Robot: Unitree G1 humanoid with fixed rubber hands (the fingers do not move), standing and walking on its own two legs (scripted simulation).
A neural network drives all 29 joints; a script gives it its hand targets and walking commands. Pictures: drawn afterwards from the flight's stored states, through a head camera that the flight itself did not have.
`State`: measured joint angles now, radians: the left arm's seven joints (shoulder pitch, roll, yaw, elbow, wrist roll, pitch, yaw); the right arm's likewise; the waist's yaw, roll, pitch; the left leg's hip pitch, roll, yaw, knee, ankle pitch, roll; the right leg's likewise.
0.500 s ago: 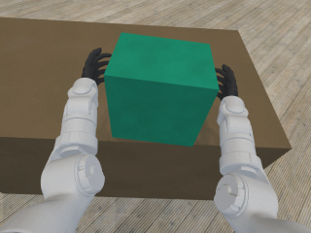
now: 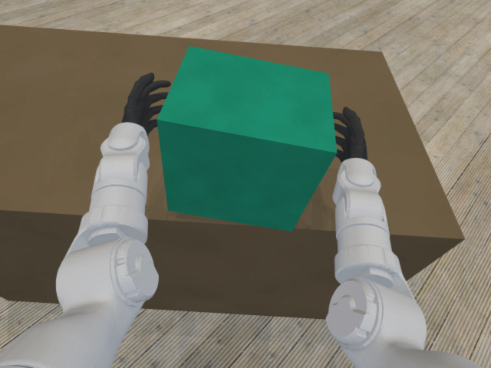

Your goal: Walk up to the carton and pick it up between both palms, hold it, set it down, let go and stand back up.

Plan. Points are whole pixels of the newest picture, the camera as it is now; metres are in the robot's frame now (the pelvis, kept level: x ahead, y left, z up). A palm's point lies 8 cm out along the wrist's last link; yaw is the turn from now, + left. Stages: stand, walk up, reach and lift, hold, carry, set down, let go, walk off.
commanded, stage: set down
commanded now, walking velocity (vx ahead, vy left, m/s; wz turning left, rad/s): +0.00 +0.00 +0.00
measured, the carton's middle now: (244, 145) +0.50 +0.02 +0.06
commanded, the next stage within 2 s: none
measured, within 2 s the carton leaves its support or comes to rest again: rests again in 0.46 s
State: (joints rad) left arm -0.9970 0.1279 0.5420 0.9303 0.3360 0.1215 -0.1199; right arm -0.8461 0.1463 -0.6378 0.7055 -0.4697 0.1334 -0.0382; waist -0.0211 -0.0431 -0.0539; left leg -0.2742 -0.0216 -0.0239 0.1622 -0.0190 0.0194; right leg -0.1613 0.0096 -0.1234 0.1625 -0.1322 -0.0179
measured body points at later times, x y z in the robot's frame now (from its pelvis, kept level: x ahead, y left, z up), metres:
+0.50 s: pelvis +0.01 +0.00 +0.00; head +0.06 +0.01 +0.45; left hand +0.48 +0.19 +0.13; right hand +0.45 -0.16 +0.12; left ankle +0.03 +0.11 -0.75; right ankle -0.04 -0.09 -0.75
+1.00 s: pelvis +0.01 +0.00 +0.00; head +0.07 +0.01 +0.44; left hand +0.48 +0.19 +0.12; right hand +0.46 -0.16 +0.11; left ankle +0.03 +0.11 -0.75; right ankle -0.04 -0.09 -0.75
